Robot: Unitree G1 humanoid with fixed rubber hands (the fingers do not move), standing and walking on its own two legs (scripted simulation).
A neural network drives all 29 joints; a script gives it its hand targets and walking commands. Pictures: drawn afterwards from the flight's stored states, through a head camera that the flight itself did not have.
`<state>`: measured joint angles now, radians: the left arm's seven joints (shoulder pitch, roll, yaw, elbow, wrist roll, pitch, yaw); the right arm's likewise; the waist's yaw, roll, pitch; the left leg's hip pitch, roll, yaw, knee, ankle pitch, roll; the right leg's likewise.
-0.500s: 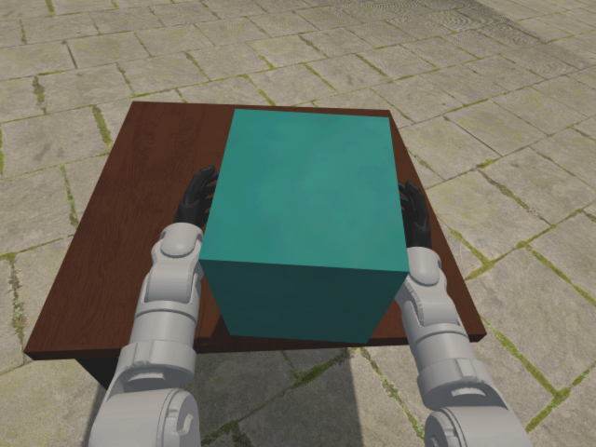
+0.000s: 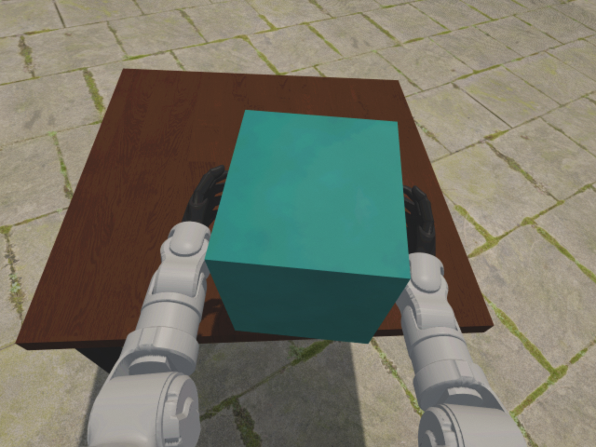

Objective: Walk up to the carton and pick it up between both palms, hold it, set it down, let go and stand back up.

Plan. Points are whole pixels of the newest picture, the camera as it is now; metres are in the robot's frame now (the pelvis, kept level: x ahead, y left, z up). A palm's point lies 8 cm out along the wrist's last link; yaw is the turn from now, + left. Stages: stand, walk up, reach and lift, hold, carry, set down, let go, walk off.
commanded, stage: set down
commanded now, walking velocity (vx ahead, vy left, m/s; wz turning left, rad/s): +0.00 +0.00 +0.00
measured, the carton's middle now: (310, 233) +0.40 -0.03 +0.02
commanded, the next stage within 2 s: none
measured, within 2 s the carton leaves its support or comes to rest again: rests again in 0.82 s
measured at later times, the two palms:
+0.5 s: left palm (201, 228) +0.41 +0.13 +0.01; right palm (403, 245) +0.38 -0.17 +0.02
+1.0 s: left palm (202, 231) +0.41 +0.13 +0.01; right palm (405, 258) +0.36 -0.17 +0.01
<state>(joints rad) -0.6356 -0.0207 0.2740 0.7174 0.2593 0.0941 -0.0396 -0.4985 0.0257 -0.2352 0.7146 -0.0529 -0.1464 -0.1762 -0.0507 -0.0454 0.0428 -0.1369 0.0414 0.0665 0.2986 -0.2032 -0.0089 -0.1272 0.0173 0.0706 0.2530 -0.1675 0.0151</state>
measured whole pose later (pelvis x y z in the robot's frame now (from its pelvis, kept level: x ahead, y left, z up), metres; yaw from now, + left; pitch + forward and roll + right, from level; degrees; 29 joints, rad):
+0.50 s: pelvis +0.01 +0.00 +0.00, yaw +0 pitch +12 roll -1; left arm -0.66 0.01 0.28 0.90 0.26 -0.09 0.00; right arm -0.53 0.03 -0.27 0.85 -0.10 -0.28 -0.17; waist -0.05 -0.04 -0.05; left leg -0.32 0.04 0.07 0.31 -0.20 -0.01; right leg -0.31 0.02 0.07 0.26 -0.16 0.01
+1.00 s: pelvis +0.00 +0.00 +0.00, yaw +0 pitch +14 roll -1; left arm -0.79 0.06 0.28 1.22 0.26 -0.25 0.04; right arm -0.57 0.06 -0.41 0.95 -0.20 -0.32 -0.16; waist -0.05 -0.02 -0.11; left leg -0.39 0.04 0.07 0.33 -0.18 -0.01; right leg -0.37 0.02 0.06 0.27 -0.14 0.02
